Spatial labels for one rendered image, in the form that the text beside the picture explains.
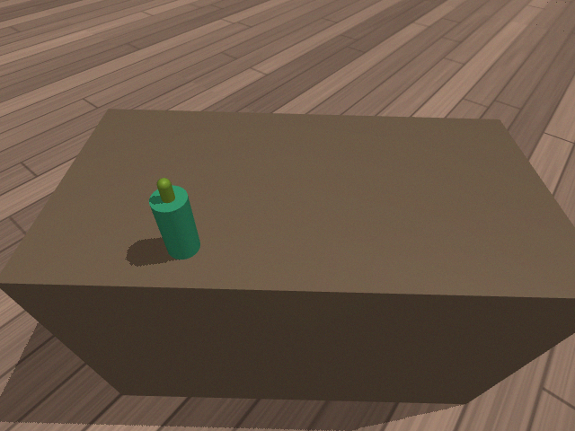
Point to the bottle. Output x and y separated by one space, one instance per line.
173 215

